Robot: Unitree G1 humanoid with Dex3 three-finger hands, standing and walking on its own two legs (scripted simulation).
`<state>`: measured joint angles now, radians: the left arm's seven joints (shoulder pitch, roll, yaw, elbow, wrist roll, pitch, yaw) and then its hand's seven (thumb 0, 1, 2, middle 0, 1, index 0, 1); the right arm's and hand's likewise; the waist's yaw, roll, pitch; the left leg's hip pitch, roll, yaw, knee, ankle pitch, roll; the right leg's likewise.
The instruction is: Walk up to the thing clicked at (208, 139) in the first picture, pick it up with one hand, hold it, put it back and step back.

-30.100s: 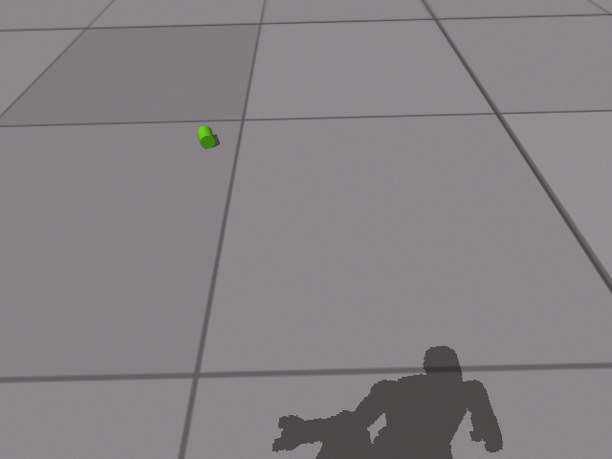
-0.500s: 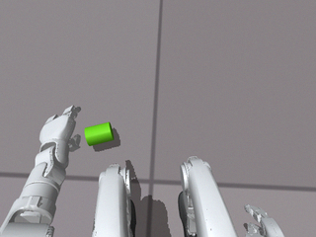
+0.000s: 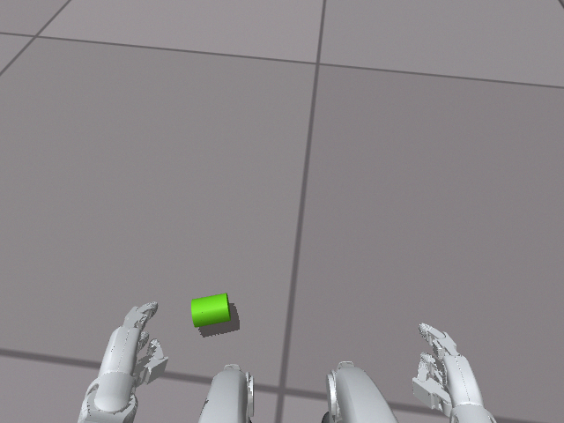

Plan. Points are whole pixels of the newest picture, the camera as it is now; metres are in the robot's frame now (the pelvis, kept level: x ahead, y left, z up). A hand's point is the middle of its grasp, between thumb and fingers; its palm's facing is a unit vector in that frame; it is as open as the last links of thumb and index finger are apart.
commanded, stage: home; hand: left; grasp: from above
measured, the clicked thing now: (211, 309) +0.47 +0.21 -0.59
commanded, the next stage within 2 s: none
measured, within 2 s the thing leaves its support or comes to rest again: neither
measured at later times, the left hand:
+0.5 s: hand (125, 381) +0.20 +0.19 +0.04, palm faces +0.09 -0.97 -0.21, open 7.4 cm
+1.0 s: hand (130, 379) +0.20 +0.18 +0.04, palm faces +0.07 -0.97 -0.21, open 7.4 cm
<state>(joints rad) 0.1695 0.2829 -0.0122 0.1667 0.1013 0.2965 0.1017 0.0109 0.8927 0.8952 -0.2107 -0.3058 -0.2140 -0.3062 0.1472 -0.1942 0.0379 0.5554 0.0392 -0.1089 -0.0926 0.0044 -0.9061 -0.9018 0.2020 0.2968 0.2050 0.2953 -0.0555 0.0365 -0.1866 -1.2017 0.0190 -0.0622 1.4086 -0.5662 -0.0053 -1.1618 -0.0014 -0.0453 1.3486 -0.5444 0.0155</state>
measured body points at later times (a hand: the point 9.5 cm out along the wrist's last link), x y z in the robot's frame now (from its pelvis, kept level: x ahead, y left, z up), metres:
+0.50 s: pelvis +0.04 +0.00 +0.08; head +0.05 +0.01 +0.53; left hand +0.19 +0.24 +0.06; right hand +0.22 -0.24 +0.03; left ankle +0.05 +0.12 -0.60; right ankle +0.05 -0.13 -0.60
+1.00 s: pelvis +0.04 +0.00 +0.08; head +0.06 +0.00 +0.53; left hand +0.19 +0.23 +0.06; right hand +0.20 -0.24 +0.02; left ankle +0.05 +0.12 -0.60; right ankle +0.05 -0.13 -0.60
